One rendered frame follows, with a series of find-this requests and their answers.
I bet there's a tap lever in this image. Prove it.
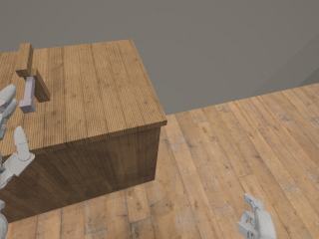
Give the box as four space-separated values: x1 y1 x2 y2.
19 76 36 114

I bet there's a counter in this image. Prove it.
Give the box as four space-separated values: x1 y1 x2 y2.
0 39 167 224

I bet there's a left robot hand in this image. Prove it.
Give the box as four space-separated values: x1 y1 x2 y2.
0 84 35 189

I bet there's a right robot hand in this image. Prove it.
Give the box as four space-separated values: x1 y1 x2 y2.
237 193 277 239

